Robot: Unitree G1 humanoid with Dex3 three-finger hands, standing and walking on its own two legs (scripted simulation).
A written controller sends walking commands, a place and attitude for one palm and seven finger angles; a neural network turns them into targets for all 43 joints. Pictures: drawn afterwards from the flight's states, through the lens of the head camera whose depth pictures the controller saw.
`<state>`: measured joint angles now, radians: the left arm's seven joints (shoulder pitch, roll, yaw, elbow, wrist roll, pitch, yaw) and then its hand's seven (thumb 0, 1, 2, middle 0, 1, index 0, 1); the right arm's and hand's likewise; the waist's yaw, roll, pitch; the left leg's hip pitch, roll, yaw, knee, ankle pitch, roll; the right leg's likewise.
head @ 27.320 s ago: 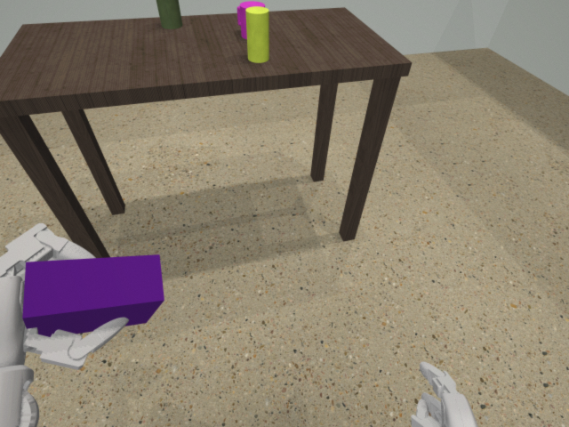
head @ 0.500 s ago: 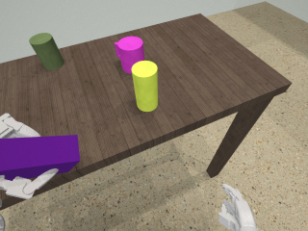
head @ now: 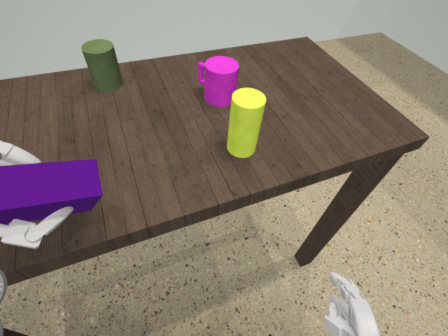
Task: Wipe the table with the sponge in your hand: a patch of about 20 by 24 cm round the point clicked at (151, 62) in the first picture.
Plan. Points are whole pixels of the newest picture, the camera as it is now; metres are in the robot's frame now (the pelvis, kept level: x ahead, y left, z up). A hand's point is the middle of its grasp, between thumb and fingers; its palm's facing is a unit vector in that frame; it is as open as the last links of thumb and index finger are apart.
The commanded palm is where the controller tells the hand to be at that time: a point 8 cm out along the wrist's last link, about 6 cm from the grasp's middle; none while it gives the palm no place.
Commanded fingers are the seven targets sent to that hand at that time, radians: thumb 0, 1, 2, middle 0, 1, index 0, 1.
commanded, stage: come to a stop and stand still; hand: left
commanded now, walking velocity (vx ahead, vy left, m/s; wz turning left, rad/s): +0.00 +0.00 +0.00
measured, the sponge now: (62, 191) +0.26 +0.26 +0.16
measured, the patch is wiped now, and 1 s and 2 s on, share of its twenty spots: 0.00 0.00 0.00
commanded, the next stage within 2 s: look again from close up in 0.58 s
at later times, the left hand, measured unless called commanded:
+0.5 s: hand (9, 231) +0.19 +0.29 +0.16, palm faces +0.38 -0.85 -0.37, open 9.5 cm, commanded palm +0.14 +0.33 +0.18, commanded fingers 0.00 0.10 1.30 -1.20 -1.60 -1.20 -1.60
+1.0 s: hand (49, 217) +0.22 +0.25 +0.16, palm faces +0.38 -0.85 -0.37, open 9.5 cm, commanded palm +0.16 +0.29 +0.18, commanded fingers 0.00 0.10 1.30 -1.20 -1.60 -1.20 -1.60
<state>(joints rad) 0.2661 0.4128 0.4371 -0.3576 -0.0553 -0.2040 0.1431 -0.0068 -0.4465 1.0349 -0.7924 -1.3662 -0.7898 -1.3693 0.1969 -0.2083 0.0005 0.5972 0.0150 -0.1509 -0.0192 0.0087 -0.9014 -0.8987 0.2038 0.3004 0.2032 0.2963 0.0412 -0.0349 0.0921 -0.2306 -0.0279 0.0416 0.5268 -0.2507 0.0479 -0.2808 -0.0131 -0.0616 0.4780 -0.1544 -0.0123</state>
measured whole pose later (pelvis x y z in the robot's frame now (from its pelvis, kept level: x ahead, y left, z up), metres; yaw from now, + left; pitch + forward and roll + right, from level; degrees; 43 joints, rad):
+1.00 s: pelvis +0.00 +0.01 +0.01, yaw +1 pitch -2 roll -1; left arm 0.44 0.36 0.33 -0.46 -0.02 -0.19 0.11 0.00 -0.45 1.04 -0.79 -1.37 -0.79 -1.37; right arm 0.19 -0.20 0.01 0.58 0.01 -0.12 -0.03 0.01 -0.90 -0.90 0.20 0.30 0.20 0.30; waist 0.01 -0.03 0.06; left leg -0.21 -0.03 0.02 0.46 -0.22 0.06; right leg -0.15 0.04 -0.04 0.39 -0.21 -0.02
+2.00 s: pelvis +0.00 +0.04 +0.01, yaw +0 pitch -1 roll -2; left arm 0.38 0.33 0.33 -0.43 0.00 -0.22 0.10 -0.01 -0.45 1.04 -0.79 -1.37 -0.79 -1.37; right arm 0.21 -0.17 0.03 0.57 0.01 -0.14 -0.01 0.01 -0.90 -0.90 0.21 0.30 0.20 0.30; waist 0.03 -0.04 0.05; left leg -0.22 -0.07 0.06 0.46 -0.21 0.10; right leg -0.17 0.00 -0.01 0.40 -0.21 0.03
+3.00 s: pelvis -0.01 -0.04 -0.01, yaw +5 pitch -1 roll -1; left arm 0.15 0.61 0.41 -0.28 0.09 0.11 0.08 0.00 -0.45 1.04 -0.80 -1.37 -0.79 -1.37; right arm 0.13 -0.26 0.05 0.62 0.02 0.02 -0.05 0.01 -0.90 -0.90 0.21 0.30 0.20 0.30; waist 0.09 0.06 -0.01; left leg -0.35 -0.02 -0.07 0.64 -0.27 0.00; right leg -0.27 0.07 -0.10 0.59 -0.31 -0.08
